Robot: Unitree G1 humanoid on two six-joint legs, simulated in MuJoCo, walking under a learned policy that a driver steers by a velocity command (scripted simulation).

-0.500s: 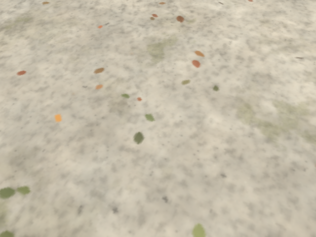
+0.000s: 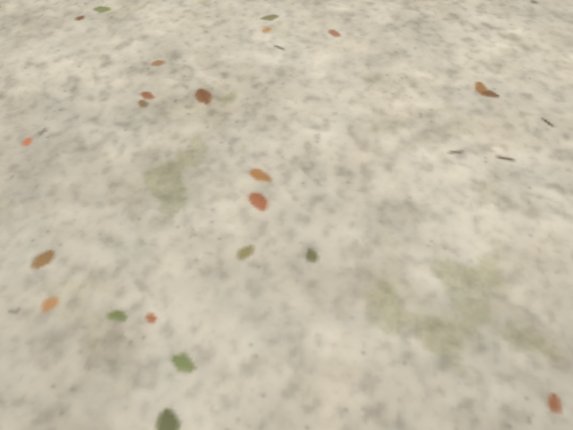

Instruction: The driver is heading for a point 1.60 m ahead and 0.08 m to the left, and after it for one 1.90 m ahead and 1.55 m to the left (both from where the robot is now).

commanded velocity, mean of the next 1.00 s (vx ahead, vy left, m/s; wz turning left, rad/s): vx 0.15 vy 0.00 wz -0.06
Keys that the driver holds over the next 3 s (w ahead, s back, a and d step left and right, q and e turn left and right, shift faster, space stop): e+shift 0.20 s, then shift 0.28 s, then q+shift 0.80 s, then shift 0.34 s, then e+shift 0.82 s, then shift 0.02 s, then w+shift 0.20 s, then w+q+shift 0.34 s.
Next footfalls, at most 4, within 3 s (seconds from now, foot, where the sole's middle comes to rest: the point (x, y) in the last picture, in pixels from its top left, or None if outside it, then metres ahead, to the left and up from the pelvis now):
0.14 right None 0.32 -0.04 -0.77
0.76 left None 0.32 0.14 -0.77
1.30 right None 0.42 -0.02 -0.77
1.68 left None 0.30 0.17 -0.77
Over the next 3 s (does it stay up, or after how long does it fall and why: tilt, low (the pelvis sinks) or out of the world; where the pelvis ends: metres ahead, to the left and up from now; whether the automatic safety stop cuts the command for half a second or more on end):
stays up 0.55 -0.01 0.01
